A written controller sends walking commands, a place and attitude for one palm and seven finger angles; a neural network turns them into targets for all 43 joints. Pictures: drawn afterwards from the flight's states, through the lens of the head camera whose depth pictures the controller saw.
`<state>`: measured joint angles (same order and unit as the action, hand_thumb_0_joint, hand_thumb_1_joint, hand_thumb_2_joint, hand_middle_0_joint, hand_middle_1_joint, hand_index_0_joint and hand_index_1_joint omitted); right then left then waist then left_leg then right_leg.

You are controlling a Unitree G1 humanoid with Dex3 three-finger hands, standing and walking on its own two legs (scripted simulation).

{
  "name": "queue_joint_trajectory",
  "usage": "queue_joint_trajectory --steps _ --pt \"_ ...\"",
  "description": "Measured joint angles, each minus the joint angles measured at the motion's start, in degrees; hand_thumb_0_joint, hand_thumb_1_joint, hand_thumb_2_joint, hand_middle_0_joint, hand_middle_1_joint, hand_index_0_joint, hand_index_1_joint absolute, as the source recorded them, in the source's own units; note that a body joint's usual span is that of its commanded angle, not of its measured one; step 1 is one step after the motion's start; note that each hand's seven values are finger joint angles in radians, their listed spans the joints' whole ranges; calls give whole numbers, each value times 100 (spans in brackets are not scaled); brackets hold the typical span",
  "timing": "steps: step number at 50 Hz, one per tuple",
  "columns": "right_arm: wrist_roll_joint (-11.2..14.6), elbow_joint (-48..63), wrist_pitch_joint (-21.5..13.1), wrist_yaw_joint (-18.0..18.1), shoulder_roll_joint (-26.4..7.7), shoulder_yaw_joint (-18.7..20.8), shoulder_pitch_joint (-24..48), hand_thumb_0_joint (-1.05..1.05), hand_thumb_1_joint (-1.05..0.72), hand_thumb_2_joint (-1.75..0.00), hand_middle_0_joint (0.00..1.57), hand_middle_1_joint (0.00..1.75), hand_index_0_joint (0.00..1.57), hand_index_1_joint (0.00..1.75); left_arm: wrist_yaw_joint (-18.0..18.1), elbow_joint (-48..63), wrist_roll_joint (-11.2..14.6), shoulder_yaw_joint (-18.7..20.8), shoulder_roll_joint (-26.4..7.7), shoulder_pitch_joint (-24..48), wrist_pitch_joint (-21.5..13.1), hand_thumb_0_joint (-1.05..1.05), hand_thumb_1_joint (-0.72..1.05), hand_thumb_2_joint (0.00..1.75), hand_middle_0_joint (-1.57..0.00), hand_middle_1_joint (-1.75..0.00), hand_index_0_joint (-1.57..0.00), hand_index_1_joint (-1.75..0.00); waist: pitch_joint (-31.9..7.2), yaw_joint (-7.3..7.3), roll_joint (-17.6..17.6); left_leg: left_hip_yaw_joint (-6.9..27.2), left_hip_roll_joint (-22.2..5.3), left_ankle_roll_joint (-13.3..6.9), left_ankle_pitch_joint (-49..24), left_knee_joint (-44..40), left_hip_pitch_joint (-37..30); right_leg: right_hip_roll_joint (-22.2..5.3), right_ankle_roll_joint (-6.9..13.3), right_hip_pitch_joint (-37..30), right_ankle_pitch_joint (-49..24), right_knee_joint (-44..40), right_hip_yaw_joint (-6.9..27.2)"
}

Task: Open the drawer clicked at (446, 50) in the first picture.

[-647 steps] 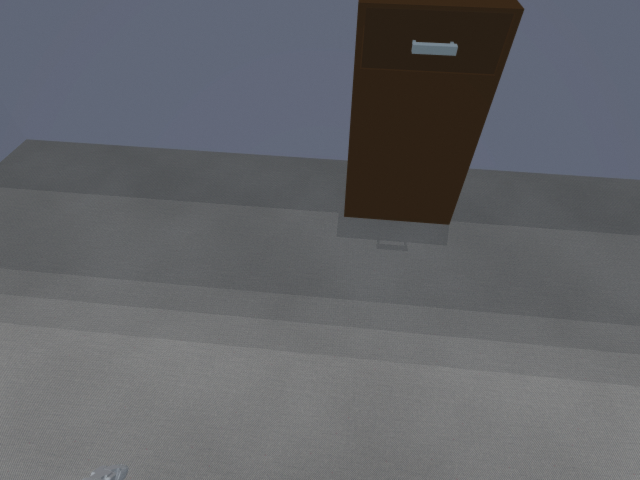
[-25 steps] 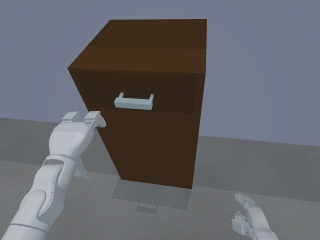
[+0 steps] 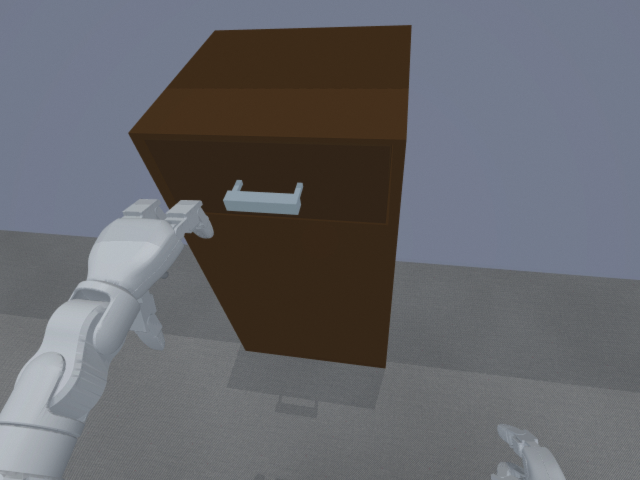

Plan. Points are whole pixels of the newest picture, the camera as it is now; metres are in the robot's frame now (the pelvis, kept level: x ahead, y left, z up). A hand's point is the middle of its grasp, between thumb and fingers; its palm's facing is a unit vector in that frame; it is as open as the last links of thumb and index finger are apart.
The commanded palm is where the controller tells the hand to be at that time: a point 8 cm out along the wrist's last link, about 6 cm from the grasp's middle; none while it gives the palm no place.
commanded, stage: raise the hand with hooked fingers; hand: left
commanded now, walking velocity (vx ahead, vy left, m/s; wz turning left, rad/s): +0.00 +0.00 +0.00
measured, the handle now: (265, 194) +0.57 +0.19 +0.01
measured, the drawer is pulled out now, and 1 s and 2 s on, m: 0.00 0.00 0.00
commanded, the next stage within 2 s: move the hooked fingers above the handle in 0.10 s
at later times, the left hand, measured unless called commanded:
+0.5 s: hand (186, 261) +0.33 +0.21 +0.11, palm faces +0.02 -0.05 -1.00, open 13.8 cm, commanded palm +0.32 +0.23 +0.17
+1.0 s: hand (220, 225) +0.41 +0.20 +0.10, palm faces +0.02 -0.03 -1.00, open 13.8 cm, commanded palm +0.39 +0.21 +0.15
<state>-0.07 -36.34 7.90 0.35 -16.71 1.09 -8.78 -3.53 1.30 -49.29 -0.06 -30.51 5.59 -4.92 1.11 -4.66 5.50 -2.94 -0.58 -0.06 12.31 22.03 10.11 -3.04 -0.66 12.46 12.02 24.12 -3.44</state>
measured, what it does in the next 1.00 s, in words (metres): stands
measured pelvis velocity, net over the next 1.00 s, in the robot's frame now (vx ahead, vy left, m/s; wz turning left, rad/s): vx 0.00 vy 0.00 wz -0.02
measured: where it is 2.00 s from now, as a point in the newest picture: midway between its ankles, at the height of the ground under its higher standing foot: outside the picture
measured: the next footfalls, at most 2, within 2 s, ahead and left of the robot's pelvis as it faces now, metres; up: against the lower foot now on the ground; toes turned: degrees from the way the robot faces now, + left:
none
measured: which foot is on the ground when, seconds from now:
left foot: down 0.00-1.00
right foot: down 0.00-1.00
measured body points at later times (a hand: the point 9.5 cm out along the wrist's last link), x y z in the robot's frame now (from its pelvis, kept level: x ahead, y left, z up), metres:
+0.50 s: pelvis -0.01 +0.00 +0.00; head +0.00 -0.04 +0.45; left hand +0.32 +0.21 +0.16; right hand +0.18 -0.22 -0.12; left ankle -0.01 +0.12 -0.74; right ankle +0.01 -0.13 -0.74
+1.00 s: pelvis +0.00 +0.00 +0.00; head +0.04 -0.03 +0.44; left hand +0.40 +0.20 +0.15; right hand +0.12 -0.26 -0.14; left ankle -0.01 +0.12 -0.74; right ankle +0.01 -0.13 -0.74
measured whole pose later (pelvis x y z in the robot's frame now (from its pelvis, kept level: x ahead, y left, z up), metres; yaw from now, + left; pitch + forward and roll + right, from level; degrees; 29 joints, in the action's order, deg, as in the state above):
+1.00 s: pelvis +0.00 +0.00 +0.00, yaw -1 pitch +5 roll +1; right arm 1.3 -38.9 7.6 1.6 -15.4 2.4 -13.2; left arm 3.6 -26.9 -55.4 -6.7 -26.5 28.8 -3.7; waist -1.9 -1.3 3.7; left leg -3.9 -0.7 -0.1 13.9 25.4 16.7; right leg -3.0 -0.6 19.7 13.4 27.9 -2.2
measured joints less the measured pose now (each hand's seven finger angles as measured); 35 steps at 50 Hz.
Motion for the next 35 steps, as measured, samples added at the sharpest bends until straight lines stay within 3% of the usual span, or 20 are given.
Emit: queue_joint_trajectory --steps 7,13,18,25,35 --pt "48 -88 -18 31 46 16 74 1 -91 -90 20 29 19 30 319 -180 -70 -15 16 94 95 0 -49 30 -32 -120 -32 -120 -9 -31 -21 15 -12 18 -29 18 39 11 22 43 -13 36 -12" --pt "66 -46 -20 55 106 -46 195 1 -91 -90 20 29 19 30 216 -288 -93 -135 54 207 286 0 -49 30 -32 -120 -32 -120 -41 -20 19 25 0 15 -58 -1 8 0 19 12 -32 29 -20" --pt "78 -49 -70 108 162 -110 259 1 -91 -90 20 29 20 30 144 -708 -175 -417 160 591 203 0 -49 30 -32 -120 -32 -120 -52 -35 -3 52 14 10 -85 8 48 -16 16 38 -47 36 -46" --pt "78 -67 -125 127 239 -107 171 1 -91 -90 20 30 20 30 253 -1242 -307 -562 221 1122 20 0 -49 30 -32 -120 -32 -120 -92 30 -89 39 7 12 -76 56 161 -10 24 153 -54 69 -29" --pt "114 -147 -25 112 143 -9 -151 1 -91 -90 20 30 20 30 329 -1873 -424 -607 272 1588 176 0 -49 30 -32 -120 -32 -120 -148 175 -124 -41 10 -10 -15 124 325 -12 5 356 -16 153 55"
